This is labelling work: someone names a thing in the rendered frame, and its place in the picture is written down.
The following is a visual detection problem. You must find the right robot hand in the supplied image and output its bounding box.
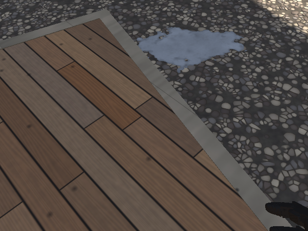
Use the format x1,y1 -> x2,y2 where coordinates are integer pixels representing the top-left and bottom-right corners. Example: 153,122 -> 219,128
265,201 -> 308,231

